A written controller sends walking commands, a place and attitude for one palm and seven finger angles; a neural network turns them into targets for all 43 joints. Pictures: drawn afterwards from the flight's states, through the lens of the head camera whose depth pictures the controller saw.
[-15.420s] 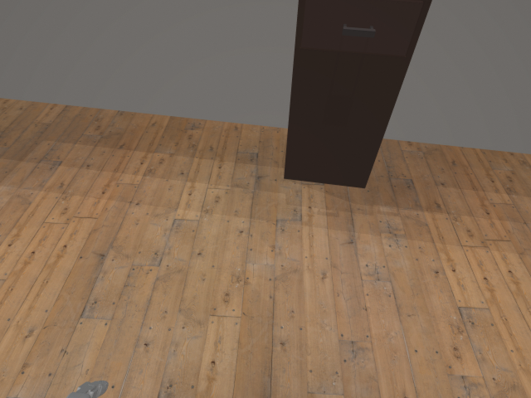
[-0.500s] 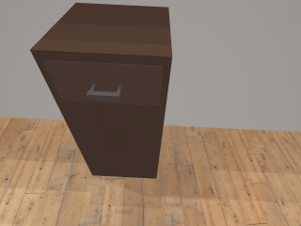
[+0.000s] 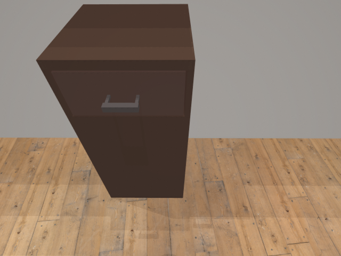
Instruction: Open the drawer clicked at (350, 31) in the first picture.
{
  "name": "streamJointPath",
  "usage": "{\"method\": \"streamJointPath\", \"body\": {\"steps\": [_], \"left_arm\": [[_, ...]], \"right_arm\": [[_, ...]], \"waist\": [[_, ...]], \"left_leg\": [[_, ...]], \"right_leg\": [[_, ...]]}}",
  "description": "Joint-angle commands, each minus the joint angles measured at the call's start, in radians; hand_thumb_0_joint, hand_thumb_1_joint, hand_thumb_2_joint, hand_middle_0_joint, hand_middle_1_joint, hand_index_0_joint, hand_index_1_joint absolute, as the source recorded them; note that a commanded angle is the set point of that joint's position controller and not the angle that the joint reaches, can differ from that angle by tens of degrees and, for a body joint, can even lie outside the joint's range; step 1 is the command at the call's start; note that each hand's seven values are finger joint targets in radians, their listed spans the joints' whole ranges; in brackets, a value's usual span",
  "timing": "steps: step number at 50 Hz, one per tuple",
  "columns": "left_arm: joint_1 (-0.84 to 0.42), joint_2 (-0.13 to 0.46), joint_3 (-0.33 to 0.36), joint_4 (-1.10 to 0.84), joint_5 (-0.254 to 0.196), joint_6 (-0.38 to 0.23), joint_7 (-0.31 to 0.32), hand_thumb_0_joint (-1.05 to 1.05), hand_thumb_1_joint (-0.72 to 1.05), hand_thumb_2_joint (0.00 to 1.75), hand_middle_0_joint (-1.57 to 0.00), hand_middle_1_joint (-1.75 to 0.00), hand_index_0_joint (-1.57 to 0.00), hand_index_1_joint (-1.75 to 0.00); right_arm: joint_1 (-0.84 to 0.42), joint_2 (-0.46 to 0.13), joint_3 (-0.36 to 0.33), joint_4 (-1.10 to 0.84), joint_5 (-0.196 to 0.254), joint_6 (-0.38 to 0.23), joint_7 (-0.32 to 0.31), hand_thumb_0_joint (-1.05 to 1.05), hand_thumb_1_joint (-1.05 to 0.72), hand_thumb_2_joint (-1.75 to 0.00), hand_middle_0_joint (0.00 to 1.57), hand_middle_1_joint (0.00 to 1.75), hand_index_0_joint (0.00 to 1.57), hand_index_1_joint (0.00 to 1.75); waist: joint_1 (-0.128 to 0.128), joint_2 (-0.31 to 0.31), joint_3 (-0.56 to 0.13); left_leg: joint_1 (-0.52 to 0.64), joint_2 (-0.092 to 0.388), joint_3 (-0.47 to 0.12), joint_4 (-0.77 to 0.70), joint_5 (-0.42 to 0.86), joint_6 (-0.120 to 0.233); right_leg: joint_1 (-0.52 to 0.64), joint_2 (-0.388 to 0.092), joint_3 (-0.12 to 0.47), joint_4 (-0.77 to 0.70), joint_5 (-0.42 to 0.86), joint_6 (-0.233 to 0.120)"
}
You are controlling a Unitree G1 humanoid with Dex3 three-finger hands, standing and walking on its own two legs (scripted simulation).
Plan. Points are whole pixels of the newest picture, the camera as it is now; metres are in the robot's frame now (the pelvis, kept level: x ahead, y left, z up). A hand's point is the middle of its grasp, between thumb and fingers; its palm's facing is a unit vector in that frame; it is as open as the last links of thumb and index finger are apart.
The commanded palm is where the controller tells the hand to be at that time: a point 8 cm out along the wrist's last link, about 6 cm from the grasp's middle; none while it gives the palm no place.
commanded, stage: look again from close up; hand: left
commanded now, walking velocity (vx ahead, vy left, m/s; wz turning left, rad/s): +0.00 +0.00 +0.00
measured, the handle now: (121, 102) +0.54 +0.18 +0.04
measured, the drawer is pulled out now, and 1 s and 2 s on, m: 0.00 0.00 0.00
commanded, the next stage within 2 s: raise the hand with hooked fingers in 0.52 s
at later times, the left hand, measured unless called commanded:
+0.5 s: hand out of the picture +0.01 +0.13 -0.17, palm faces -0.01 -0.99 -0.14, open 7.4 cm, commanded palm none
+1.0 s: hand (125, 230) +0.19 +0.12 -0.04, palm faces -0.07 -0.32 -0.95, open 8.3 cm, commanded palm +0.16 +0.17 +0.01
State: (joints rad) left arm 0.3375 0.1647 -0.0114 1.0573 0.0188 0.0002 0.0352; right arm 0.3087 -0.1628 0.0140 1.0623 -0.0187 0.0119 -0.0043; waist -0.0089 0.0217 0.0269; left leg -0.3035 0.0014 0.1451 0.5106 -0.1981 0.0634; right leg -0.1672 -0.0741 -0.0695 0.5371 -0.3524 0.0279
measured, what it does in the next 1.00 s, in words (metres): shifts its weight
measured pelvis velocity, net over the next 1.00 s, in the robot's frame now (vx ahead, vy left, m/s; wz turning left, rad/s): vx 0.00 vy -0.06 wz -0.03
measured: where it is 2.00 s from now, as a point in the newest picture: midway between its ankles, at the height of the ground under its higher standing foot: outside the picture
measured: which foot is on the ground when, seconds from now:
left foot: down 0.00-1.00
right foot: down 0.00-1.00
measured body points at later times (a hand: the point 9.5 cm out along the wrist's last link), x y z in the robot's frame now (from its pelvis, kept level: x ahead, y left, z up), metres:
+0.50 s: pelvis +0.02 -0.02 +0.01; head +0.03 -0.01 +0.45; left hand +0.01 +0.18 -0.16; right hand +0.02 -0.25 -0.15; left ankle +0.05 +0.08 -0.73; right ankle -0.04 -0.14 -0.73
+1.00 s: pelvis +0.00 -0.06 -0.02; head +0.01 -0.09 +0.43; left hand +0.19 +0.14 +0.01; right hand +0.22 -0.30 -0.10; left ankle +0.05 +0.08 -0.73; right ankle -0.04 -0.14 -0.73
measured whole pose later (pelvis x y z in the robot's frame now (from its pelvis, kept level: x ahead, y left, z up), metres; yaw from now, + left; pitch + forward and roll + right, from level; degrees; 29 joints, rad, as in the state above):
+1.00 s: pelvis +0.00 -0.06 -0.02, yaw -2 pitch +8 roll +3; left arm 0.42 0.24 -0.15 0.01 0.95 0.01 0.35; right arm 0.09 -0.25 -0.04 0.60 -0.04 -0.01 0.01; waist 0.07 0.00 -0.12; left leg -0.56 0.06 0.16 0.68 -0.25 -0.01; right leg -0.49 -0.03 -0.04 0.82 -0.47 -0.05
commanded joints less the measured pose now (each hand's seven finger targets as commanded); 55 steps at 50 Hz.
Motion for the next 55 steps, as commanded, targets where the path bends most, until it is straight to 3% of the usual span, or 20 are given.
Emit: {"method": "streamJointPath", "body": {"steps": [1,11,30,31,32,33,34,35,36,37,38,40,43,44,46,49,50,52,54,55], "left_arm": [[0.071,0.083,0.012,-0.02,-0.001,-0.015,0.007,0.0,0.9,0.9,-0.2,-0.3,-0.2,-0.3],[0.072,0.081,0.008,0.012,-0.002,-0.026,0.007,0.0,0.9,0.9,-0.2,-0.3,-0.2,-0.3],[0.072,0.064,0.011,0.032,-0.003,-0.024,0.008,0.0,0.9,0.9,-0.2,-0.3,-0.2,-0.3],[0.102,0.092,0.007,0.042,0.012,-0.036,0.043,0.0,0.9,0.9,-0.2,-0.3,-0.2,-0.3],[-0.646,0.349,-0.046,-1.516,0.108,-0.203,0.061,0.0,0.88,0.89,-0.2,-0.32,-0.2,-0.32],[-0.224,0.306,0.008,-1.245,0.129,-0.127,0.14,0.0,0.85,0.88,-0.2,-0.33,-0.2,-0.33],[-0.166,0.25,0.024,-1.217,0.081,-0.061,0.196,0.0,0.83,0.87,-0.21,-0.34,-0.21,-0.34],[0.198,0.025,-0.117,-0.956,0.121,0.063,0.196,0.0,0.81,0.86,-0.21,-0.36,-0.21,-0.36],[-0.026,0.027,-0.159,-1.233,0.139,0.054,0.203,0.0,0.78,0.85,-0.21,-0.37,-0.21,-0.37],[0.032,0.065,-0.163,-1.248,0.247,0.057,0.224,0.0,0.76,0.84,-0.21,-0.39,-0.21,-0.39],[0.054,0.071,-0.197,-1.218,0.339,0.058,0.252,0.0,0.74,0.83,-0.21,-0.4,-0.21,-0.4],[0.125,0.079,-0.204,-1.112,0.535,0.091,0.295,0.0,0.69,0.81,-0.22,-0.43,-0.22,-0.43],[0.366,0.072,-0.179,-0.947,0.786,0.099,0.326,0.0,0.62,0.78,-0.22,-0.48,-0.22,-0.48],[0.408,0.12,-0.119,-0.948,0.847,0.083,0.323,0.0,0.6,0.77,-0.22,-0.5,-0.22,-0.5],[0.335,0.232,-0.031,-1.068,0.938,0.039,0.337,0.0,0.55,0.75,-0.22,-0.53,-0.22,-0.53],[0.204,0.356,0.078,-1.234,1.026,0.002,0.393,0.0,0.48,0.72,-0.23,-0.57,-0.23,-0.57],[0.125,0.358,0.071,-1.312,1.039,0.001,0.419,0.0,0.46,0.71,-0.23,-0.58,-0.23,-0.58],[-0.041,0.375,0.084,-1.405,1.052,-0.006,0.462,0.0,0.41,0.69,-0.24,-0.62,-0.24,-0.62],[-0.25,0.427,0.109,-1.472,1.054,-0.029,0.485,0.0,0.36,0.67,-0.24,-0.64,-0.24,-0.64],[-0.296,0.411,0.094,-1.455,1.04,-0.047,0.488,0.0,0.34,0.66,-0.24,-0.66,-0.24,-0.66]], "right_arm": [[0.028,-0.103,-0.025,-0.027,0.004,-0.029,-0.005,0.0,-0.9,-0.9,0.2,0.3,0.2,0.3],[0.019,-0.08,-0.019,0.014,0.009,-0.04,-0.011,0.0,-0.9,-0.9,0.2,0.3,0.2,0.3],[0.004,-0.074,-0.017,0.045,0.009,-0.038,-0.021,0.0,-0.9,-0.9,0.2,0.3,0.2,0.3],[-0.071,-0.114,-0.023,-0.033,0.014,-0.042,-0.014,0.0,-0.9,-0.9,0.2,0.3,0.2,0.3],[-0.032,-0.25,-0.031,-0.392,0.076,-0.187,-0.059,0.0,-0.9,-0.9,0.2,0.3,0.2,0.3],[-0.106,-0.181,-0.019,-0.316,0.066,-0.291,-0.101,0.0,-0.9,-0.9,0.2,0.3,0.2,0.3],[-0.108,-0.177,-0.049,-0.249,0.073,-0.327,-0.112,0.0,-0.9,-0.9,0.2,0.3,0.2,0.3],[-0.093,-0.13,-0.041,-0.258,0.098,-0.332,-0.108,0.0,-0.9,-0.9,0.2,0.3,0.2,0.3],[-0.12,-0.153,-0.04,-0.357,0.086,-0.341,-0.093,0.0,-0.9,-0.9,0.2,0.3,0.2,0.3],[-0.141,-0.186,-0.053,-0.376,0.068,-0.35,-0.091,0.0,-0.9,-0.9,0.2,0.3,0.2,0.3],[-0.146,-0.2,-0.05,-0.4,0.046,-0.346,-0.084,0.0,-0.9,-0.9,0.2,0.3,0.2,0.3],[-0.142,-0.214,-0.067,-0.458,0.016,-0.296,-0.059,0.0,-0.9,-0.9,0.2,0.3,0.2,0.3],[-0.233,-0.207,-0.093,-0.522,-0.016,-0.172,-0.018,0.0,-0.9,-0.9,0.2,0.3,0.2,0.3],[-0.26,-0.197,-0.098,-0.536,-0.011,-0.129,-0.001,0.0,-0.9,-0.9,0.2,0.3,0.2,0.3],[-0.314,-0.185,-0.088,-0.59,-0.015,-0.063,0.021,0.0,-0.9,-0.9,0.2,0.3,0.2,0.3],[-0.334,-0.166,-0.081,-0.645,-0.025,-0.004,0.03,0.0,-0.9,-0.9,0.2,0.3,0.2,0.3],[-0.348,-0.164,-0.081,-0.667,-0.033,0.01,0.028,0.0,-0.9,-0.9,0.2,0.3,0.2,0.3],[-0.346,-0.155,-0.081,-0.675,-0.04,0.027,0.019,0.0,-0.9,-0.9,0.2,0.3,0.2,0.3],[-0.34,-0.152,-0.079,-0.646,-0.056,0.03,0.007,0.0,-0.9,-0.9,0.2,0.3,0.2,0.3],[-0.34,-0.153,-0.081,-0.636,-0.058,0.021,-0.001,0.0,-0.9,-0.9,0.2,0.3,0.2,0.3]], "waist": [[0.012,-0.024,0.042],[0.007,-0.026,0.024],[0.011,-0.021,0.037],[0.028,-0.02,0.101],[-0.064,0.259,-0.406],[0.028,0.395,-0.394],[0.007,0.264,-0.31],[0.001,0.158,-0.204],[0.003,0.118,-0.135],[-0.01,0.064,-0.153],[-0.032,-0.001,-0.103],[-0.025,-0.151,-0.121],[0.077,-0.359,-0.062],[0.127,-0.363,-0.092],[0.164,-0.31,-0.186],[0.182,-0.132,-0.266],[0.17,-0.02,-0.284],[0.134,0.123,-0.312],[0.071,0.102,-0.303],[0.048,0.092,-0.287]], "left_leg": [[0.029,0.128,-0.188,-0.198,-0.157,0.002],[0.112,0.12,-0.131,-0.134,0.051,-0.012],[0.133,0.129,-0.117,-0.127,0.119,-0.02],[0.044,0.133,-0.124,0.087,0.21,-0.048],[0.366,0.023,-0.098,-0.072,0.304,-0.011],[0.476,0.071,-0.133,-0.088,0.423,-0.029],[0.355,0.086,-0.142,-0.092,0.312,-0.059],[0.271,0.093,-0.153,-0.111,0.241,-0.024],[0.166,0.073,-0.164,-0.098,0.167,-0.034],[0.151,0.065,-0.15,-0.052,0.131,-0.028],[0.09,0.045,-0.153,-0.005,0.121,-0.02],[0.027,0.024,-0.16,0.066,0.146,-0.02],[-0.155,0.004,-0.125,0.104,0.077,-0.038],[-0.178,-0.006,-0.109,0.109,0.096,-0.042],[-0.226,-0.024,-0.084,0.14,0.101,-0.05],[-0.202,-0.046,-0.07,0.171,0.077,-0.048],[-0.155,-0.053,-0.066,0.181,0.063,-0.048],[-0.047,-0.056,-0.078,0.235,0.065,-0.043],[-0.01,-0.052,-0.106,0.302,0.046,-0.032],[-0.008,-0.052,-0.115,0.323,0.033,-0.028]], "right_leg": [[-0.093,-0.018,0.05,-0.112,0.013,-0.059],[-0.095,-0.04,0.08,-0.162,0.123,-0.055],[-0.067,-0.036,0.081,-0.182,0.184,-0.053],[-0.117,-0.078,0.16,-0.224,0.465,-0.042],[-0.081,0.041,0.114,-0.071,0.446,-0.089],[-0.136,0.05,0.024,0.04,0.217,-0.086],[-0.201,0.062,-0.005,0.045,0.086,-0.064],[-0.242,0.063,-0.009,0.063,0.057,-0.052],[-0.215,0.053,-0.014,0.029,0.094,-0.052],[-0.256,0.065,-0.004,0.003,0.132,-0.058],[-0.309,0.068,-0.011,0.0,0.134,-0.057],[-0.375,0.082,-0.019,0.022,0.113,-0.059],[-0.381,0.091,0.027,0.05,0.106,-0.066],[-0.322,0.08,0.075,0.059,0.196,-0.076],[-0.259,0.066,0.128,0.121,0.306,-0.081],[-0.243,0.069,0.185,0.137,0.277,-0.084],[-0.284,0.072,0.213,0.124,0.216,-0.09],[-0.386,0.071,0.251,0.098,0.129,-0.104],[-0.454,0.061,0.293,0.056,0.06,-0.098],[-0.462,0.055,0.309,0.037,0.04,-0.094]]}}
